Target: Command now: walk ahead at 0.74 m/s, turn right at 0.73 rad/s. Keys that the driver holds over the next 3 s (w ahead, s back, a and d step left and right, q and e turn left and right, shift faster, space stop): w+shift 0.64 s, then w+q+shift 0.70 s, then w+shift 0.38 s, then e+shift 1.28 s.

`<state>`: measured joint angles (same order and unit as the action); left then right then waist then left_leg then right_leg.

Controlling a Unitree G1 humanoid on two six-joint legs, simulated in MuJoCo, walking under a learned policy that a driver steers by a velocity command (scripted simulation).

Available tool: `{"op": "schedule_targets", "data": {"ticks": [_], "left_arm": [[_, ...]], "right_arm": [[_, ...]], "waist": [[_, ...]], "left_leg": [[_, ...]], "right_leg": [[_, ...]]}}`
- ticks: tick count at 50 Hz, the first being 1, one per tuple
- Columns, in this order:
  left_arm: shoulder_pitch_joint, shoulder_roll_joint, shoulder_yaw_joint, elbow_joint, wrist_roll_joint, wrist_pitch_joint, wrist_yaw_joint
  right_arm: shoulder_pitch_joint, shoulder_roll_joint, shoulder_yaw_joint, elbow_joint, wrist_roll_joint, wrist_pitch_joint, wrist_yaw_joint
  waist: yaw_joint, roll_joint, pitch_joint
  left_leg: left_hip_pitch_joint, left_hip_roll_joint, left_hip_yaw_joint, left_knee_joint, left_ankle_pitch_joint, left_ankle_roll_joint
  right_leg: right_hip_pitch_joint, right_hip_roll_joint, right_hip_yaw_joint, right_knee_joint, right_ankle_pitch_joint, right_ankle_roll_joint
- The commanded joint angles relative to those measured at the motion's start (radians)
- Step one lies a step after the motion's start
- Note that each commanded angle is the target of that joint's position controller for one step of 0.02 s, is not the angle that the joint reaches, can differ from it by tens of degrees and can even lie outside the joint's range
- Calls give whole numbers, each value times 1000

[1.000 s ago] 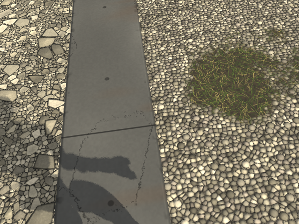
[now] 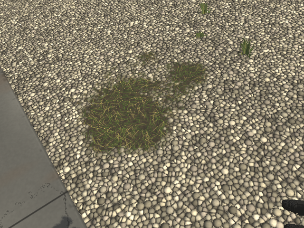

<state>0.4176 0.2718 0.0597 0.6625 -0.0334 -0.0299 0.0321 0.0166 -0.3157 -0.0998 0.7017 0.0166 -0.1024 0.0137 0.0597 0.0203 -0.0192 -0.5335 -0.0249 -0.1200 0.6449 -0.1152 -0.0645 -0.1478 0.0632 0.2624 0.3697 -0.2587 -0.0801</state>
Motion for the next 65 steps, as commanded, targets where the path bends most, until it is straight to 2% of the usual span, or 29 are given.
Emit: {"op": "schedule_targets", "data": {"ticks": [1,5,8,9,10,11,13,16,22,26,29,31,32,33,34,36,39,42,48,50,53,54,55,56,57,58,59,62,65], "left_arm": [[-28,167,45,-62,-8,-14,0],[-29,152,35,-47,-9,-17,-15],[-76,103,15,-57,21,-18,-29],[-55,47,-7,-85,20,-29,-33],[-13,32,-20,-95,-19,-46,-21],[-92,109,-7,-90,-35,-52,-17],[-204,102,-13,-96,1,-69,-26],[-241,56,-19,-106,1,-71,-44],[-447,8,-53,-172,30,-85,-67],[-571,14,-48,-206,9,-106,-101],[-475,109,-2,-205,2,-88,-93],[-39,189,44,-95,-12,-52,-60],[100,282,60,-49,25,-52,-52],[146,211,47,-32,21,-64,-58],[101,139,31,-12,34,-64,-50],[-37,108,21,10,50,-77,-53],[-162,21,5,36,47,-99,-65],[-221,45,11,55,42,-114,-64],[-106,141,23,90,38,-125,-29],[-80,196,33,91,44,-99,-16],[-146,282,56,56,48,-41,-1],[-212,274,54,33,40,-41,-6],[-240,121,13,7,38,-79,-25],[-24,13,-33,-66,12,-129,-49],[-152,130,-23,-77,0,-160,-55],[-269,141,-16,-115,-17,-163,-50],[-264,120,-20,-109,2,-157,-36],[-235,125,-9,-87,47,-121,-28],[-367,90,-20,-136,65,-103,-21]], "right_arm": [[-166,-32,8,-110,6,-31,9],[-139,-71,4,-121,14,-51,14],[167,-146,-33,-57,10,-56,-4],[373,-225,-49,-33,-12,-52,-8],[427,-220,-48,1,-19,-49,15],[397,-140,-27,2,-6,-45,19],[408,-84,-5,13,-21,-27,10],[388,-21,28,28,-27,-25,13],[432,-53,44,81,-1,-24,-8],[528,-94,55,141,13,-12,-19],[556,-144,54,174,-19,11,-28],[465,-179,48,161,-34,38,-39],[579,8,93,114,-51,24,-28],[612,14,113,126,1,-16,-11],[417,-96,71,76,58,-29,-13],[282,-54,78,31,52,-32,-13],[377,7,73,65,42,38,-7],[281,20,75,26,28,70,-12],[43,10,81,-60,12,29,42],[19,-44,61,-89,20,22,64],[339,-164,-1,-47,42,56,57],[588,-231,-38,18,34,78,40],[627,-285,-56,34,32,106,20],[480,-284,-28,-34,-7,70,25],[472,-183,-19,-73,-14,54,23],[459,-155,-11,-58,-21,30,30],[397,-136,-5,-61,-17,9,36],[282,-118,2,-88,-2,6,20],[320,-92,13,-62,22,13,-9]], "waist": [[25,-195,66],[23,-203,75],[-130,-153,-98],[-184,62,-261],[-161,290,-247],[-174,189,-74],[-177,39,45],[-110,75,110],[-121,25,188],[-137,43,179],[-26,185,28],[217,186,-167],[117,-126,-370],[118,-237,-591],[138,-194,-346],[48,2,-56],[-87,-85,53],[-107,-79,173],[-30,25,201],[-47,-28,152],[-250,-167,-51],[-370,-131,-144],[-341,233,-99],[-104,396,-306],[-195,149,-325],[-160,-18,-108],[-89,-135,-54],[-12,-96,50],[-57,-70,115]], "left_leg": [[1,-12,41,-84,27,-14],[110,13,69,-160,-6,31],[517,63,40,-197,-59,127],[870,259,-284,-218,-309,248],[962,395,-675,-364,-649,322],[868,397,-646,-383,-698,303],[728,320,-425,-402,-509,290],[563,245,-277,-470,-365,272],[372,175,-27,-590,95,253],[469,202,65,-608,376,227],[654,255,91,-342,1083,197],[444,244,121,160,1148,153],[-6,77,91,648,242,119],[-122,-9,-82,807,-334,144],[-229,49,-52,834,-292,158],[-236,127,-17,749,-203,149],[-104,212,-23,691,-150,120],[-153,217,0,595,-35,91],[-79,122,167,119,384,143],[-58,38,252,40,327,174],[269,-60,294,121,69,235],[605,-48,209,76,64,271],[803,32,24,44,125,342],[1027,256,-679,-202,-358,587],[985,268,-811,-381,-635,518],[785,244,-759,-450,-601,447],[645,223,-694,-430,-503,424],[358,88,-451,-429,-192,412],[212,26,-305,-436,-11,388]], "right_leg": [[-51,-182,213,-133,-167,-136],[-22,-218,262,-109,-109,-142],[-93,-142,157,208,251,-93],[-367,-40,25,582,134,-23],[-641,12,-44,833,-242,21],[-780,-46,-61,923,-191,13],[-803,-96,-100,928,-74,-1],[-751,-148,-130,837,3,1],[-655,-148,-279,504,294,53],[-447,-73,-333,240,405,21],[-254,23,-378,238,225,-38],[261,-42,-302,217,212,-100],[762,-339,159,264,-39,-224],[840,-464,583,54,-396,-283],[679,-405,465,-40,-374,-207],[296,-355,201,-112,-127,-166],[-12,-306,-40,-210,-14,-133],[-169,-261,-267,-279,174,-78],[-11,-224,-480,-317,413,-10],[180,-242,-499,-207,844,33],[257,-295,-487,267,1446,40],[75,-263,-471,589,1321,38],[-258,-30,-456,1128,185,90],[-639,71,-173,1382,-320,104],[-647,6,-66,1288,-205,34],[-662,-21,-93,1155,-153,11],[-610,-71,-84,1043,-106,12],[-461,-118,-89,860,-60,72],[-423,-116,-155,592,38,133]]}}
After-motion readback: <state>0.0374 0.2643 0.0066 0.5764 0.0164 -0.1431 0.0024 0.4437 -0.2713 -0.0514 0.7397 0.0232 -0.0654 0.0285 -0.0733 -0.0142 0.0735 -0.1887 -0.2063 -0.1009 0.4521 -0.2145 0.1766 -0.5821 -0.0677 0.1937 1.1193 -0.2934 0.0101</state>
